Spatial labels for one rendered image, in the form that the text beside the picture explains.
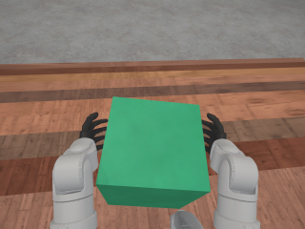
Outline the left robot hand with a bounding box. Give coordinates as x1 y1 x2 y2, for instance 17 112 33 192
79 112 109 151

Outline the carton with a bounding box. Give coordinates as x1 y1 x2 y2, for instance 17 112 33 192
95 96 211 209

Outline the right robot hand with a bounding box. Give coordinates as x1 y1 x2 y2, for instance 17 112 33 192
201 113 227 154

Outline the right robot forearm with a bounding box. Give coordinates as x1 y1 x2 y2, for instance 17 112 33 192
210 138 260 229

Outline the left robot forearm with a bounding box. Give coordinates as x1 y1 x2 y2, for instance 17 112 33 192
50 137 99 229

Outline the right robot thigh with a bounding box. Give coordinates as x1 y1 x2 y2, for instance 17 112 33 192
170 211 204 229

